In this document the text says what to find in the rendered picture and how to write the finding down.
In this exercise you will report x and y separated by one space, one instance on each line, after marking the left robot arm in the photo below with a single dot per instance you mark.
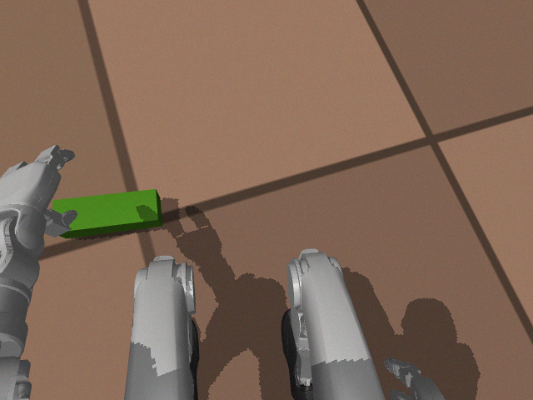
21 245

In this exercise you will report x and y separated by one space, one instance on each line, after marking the right robot hand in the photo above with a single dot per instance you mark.
422 388

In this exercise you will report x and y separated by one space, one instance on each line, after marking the carton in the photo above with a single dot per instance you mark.
111 213

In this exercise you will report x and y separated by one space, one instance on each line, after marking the right robot foot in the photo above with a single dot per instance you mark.
298 391

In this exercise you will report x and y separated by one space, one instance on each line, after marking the left robot hand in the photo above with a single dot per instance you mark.
35 184

